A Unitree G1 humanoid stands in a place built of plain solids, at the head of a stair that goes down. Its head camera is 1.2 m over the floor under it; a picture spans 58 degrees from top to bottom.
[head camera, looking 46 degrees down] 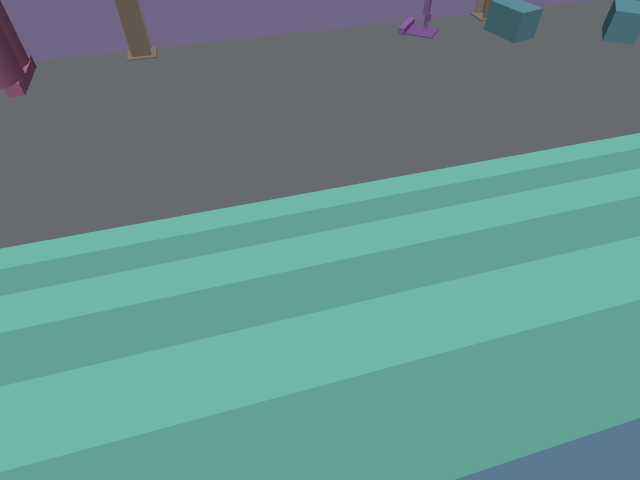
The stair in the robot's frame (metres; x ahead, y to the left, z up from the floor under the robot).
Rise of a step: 0.18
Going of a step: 0.41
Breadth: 7.50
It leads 16 degrees to the left of straight ahead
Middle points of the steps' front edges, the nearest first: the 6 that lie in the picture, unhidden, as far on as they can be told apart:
0.90 -0.86 -0.18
1.30 -0.74 -0.37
1.69 -0.63 -0.55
2.09 -0.52 -0.74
2.48 -0.41 -0.92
2.88 -0.29 -1.10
